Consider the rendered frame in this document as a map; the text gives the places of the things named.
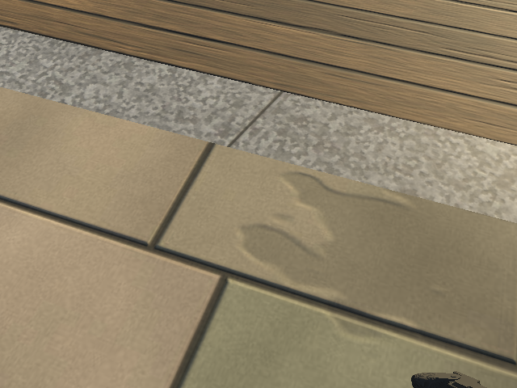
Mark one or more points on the robot right hand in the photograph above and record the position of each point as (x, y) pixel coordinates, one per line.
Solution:
(444, 380)

